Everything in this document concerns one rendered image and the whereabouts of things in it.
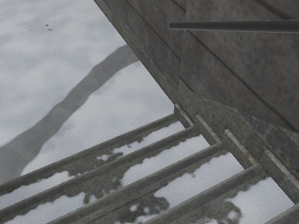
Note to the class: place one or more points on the stairs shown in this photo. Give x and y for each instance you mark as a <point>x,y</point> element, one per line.
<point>159,173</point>

